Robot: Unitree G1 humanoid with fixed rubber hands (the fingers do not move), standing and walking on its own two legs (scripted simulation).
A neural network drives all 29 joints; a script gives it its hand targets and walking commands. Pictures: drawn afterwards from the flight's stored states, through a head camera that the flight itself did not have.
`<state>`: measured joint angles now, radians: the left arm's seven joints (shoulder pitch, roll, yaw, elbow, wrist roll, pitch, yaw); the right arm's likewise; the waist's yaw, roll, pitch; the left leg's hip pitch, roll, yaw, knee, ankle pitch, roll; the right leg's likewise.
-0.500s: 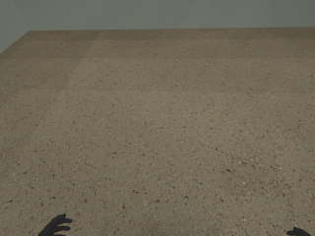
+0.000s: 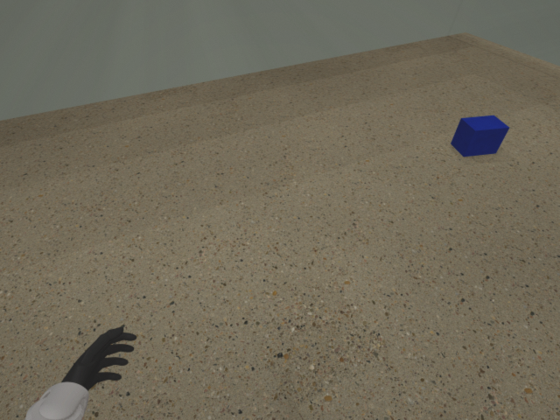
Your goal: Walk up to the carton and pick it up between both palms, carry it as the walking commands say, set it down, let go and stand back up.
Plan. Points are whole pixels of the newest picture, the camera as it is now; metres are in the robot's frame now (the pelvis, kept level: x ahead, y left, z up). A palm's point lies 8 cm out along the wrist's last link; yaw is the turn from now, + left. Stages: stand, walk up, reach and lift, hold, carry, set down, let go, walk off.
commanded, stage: walk up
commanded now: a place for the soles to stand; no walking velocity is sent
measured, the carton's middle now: (478, 136) +1.83 -1.30 -0.65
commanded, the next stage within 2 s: none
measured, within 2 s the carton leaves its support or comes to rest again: neither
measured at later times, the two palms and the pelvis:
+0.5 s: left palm (174, 235) +0.51 +0.22 -0.04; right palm out of the picture +0.22 -0.38 +0.00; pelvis +0.27 -0.04 +0.02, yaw -18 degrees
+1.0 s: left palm (243, 169) +0.76 +0.09 -0.06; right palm (520, 221) +0.52 -0.51 -0.04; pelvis +0.54 -0.17 +0.00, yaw -29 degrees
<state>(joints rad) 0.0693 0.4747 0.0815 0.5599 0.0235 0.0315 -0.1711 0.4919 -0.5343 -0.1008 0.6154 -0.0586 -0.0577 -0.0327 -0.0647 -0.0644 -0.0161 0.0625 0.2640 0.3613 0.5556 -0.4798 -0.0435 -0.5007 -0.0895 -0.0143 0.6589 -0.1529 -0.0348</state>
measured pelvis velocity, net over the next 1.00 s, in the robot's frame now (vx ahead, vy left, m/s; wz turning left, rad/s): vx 0.54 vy -0.17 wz -0.51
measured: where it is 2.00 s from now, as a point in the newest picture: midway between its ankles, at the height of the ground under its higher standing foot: (399, 258)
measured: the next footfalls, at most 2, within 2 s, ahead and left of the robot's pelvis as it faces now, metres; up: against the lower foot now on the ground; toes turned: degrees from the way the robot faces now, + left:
left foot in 0.28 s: +0.33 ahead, +0.08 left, +0.00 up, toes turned -5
right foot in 0.72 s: +0.51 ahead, -0.31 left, +0.00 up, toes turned -23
